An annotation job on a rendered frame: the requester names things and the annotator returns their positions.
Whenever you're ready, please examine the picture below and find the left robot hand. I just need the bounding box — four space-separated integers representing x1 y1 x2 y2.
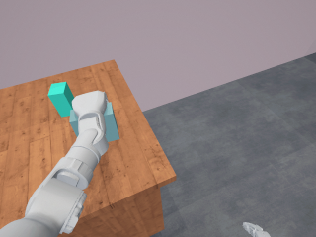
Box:
71 90 109 136

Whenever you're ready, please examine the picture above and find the left robot upper arm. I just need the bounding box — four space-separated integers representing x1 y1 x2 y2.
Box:
0 177 87 237

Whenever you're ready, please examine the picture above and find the table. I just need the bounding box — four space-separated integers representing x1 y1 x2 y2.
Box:
0 59 177 237

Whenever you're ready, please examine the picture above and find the left robot forearm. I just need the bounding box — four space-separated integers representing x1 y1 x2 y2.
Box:
25 110 109 216

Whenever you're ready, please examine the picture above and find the sponge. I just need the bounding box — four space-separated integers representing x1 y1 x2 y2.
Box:
69 102 120 142

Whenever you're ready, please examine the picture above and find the right robot hand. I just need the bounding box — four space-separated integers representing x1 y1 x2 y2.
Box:
242 222 271 237

